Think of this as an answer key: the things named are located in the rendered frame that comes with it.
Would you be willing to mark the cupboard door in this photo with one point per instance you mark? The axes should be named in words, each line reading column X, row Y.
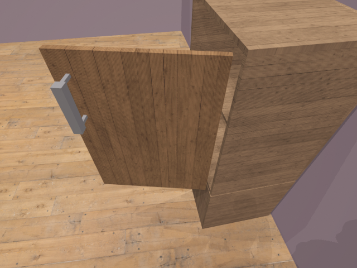
column 153, row 114

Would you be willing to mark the handle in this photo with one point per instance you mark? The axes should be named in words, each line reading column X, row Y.
column 66, row 102

